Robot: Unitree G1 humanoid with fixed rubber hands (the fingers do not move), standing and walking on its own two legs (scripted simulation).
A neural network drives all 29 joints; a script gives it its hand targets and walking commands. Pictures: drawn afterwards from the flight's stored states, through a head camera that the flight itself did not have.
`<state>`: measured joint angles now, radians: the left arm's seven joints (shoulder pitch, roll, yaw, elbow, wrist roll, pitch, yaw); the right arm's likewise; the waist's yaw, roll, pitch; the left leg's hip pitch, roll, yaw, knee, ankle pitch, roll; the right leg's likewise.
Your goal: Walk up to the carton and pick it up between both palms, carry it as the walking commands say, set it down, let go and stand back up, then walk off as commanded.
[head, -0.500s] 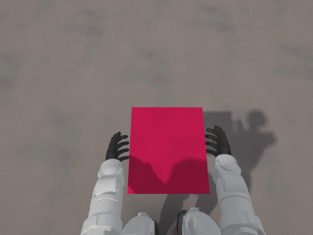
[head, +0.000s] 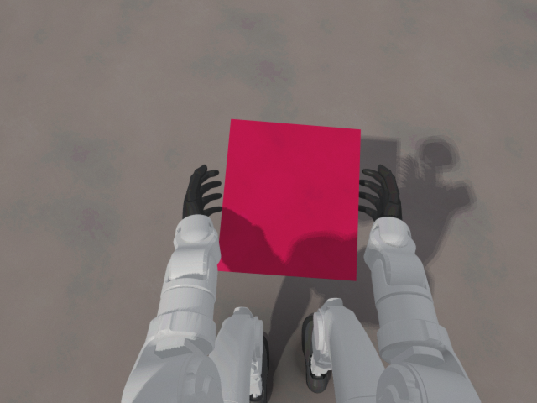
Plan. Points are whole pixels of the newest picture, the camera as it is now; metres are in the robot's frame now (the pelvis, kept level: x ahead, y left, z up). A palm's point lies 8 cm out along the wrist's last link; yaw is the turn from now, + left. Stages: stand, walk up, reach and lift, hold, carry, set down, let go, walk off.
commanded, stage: set down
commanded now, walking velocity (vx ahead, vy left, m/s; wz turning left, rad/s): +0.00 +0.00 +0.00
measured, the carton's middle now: (287, 204) +0.43 -0.01 -0.14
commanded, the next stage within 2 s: none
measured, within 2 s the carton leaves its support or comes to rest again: neither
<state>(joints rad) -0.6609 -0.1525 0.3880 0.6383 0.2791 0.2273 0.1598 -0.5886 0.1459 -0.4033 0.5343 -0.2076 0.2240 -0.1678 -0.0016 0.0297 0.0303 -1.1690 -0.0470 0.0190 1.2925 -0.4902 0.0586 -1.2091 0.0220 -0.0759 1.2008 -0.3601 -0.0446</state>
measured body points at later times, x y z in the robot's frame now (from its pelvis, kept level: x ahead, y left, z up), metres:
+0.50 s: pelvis -0.01 +0.01 -0.07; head +0.22 +0.01 +0.32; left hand +0.43 +0.14 -0.15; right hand +0.43 -0.15 -0.14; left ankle +0.06 +0.08 -0.61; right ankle +0.11 -0.10 -0.61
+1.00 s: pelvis -0.01 +0.01 -0.12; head +0.28 +0.02 +0.22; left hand +0.47 +0.14 -0.24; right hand +0.46 -0.16 -0.23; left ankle +0.06 +0.08 -0.61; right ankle +0.11 -0.10 -0.61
